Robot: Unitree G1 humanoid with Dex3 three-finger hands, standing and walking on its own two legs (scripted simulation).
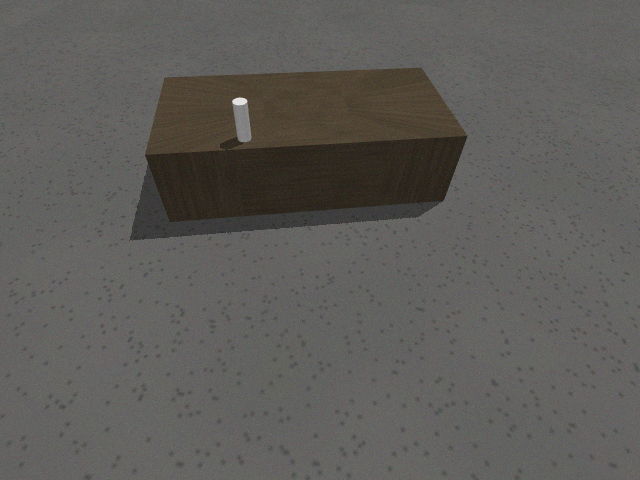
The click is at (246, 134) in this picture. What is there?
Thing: squat round
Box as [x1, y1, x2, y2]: [232, 98, 251, 141]
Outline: 235,98 232,101 237,137 240,141 247,141 251,137 246,99
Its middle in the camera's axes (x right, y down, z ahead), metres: -0.28 -0.44 +1.47
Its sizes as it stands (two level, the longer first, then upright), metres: 0.055 0.055 0.157
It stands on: a support 0.36 m high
